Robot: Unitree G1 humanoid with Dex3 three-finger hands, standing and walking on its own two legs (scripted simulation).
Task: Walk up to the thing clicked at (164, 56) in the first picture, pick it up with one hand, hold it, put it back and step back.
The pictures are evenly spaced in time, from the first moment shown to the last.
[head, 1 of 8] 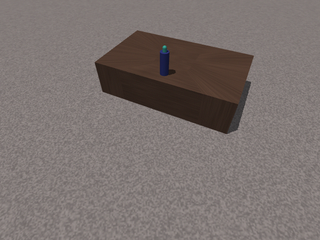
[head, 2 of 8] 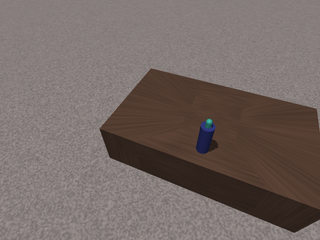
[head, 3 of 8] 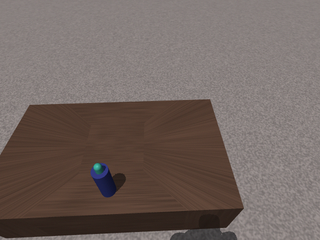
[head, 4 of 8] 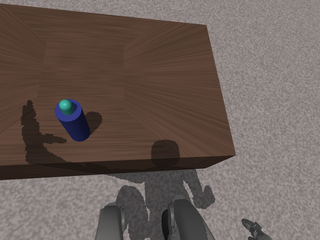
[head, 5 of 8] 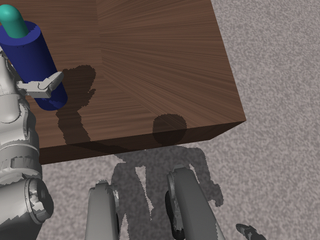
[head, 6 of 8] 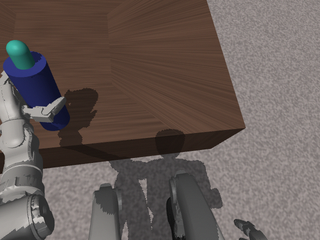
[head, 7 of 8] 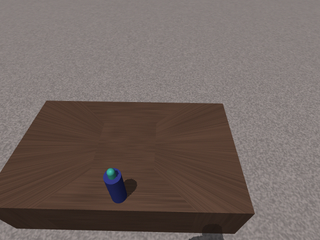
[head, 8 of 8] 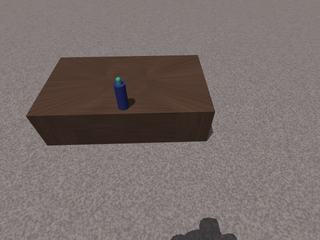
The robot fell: no
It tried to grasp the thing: yes
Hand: left
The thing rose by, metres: 0.34
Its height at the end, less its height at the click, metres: +0.00
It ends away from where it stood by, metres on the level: 0.04
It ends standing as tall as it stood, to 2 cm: yes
